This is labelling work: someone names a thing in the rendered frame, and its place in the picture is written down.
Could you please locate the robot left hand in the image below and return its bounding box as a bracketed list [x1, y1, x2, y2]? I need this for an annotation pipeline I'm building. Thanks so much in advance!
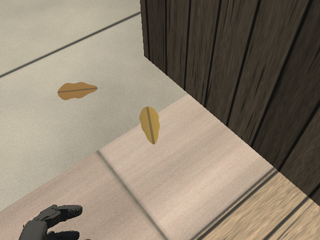
[18, 204, 91, 240]

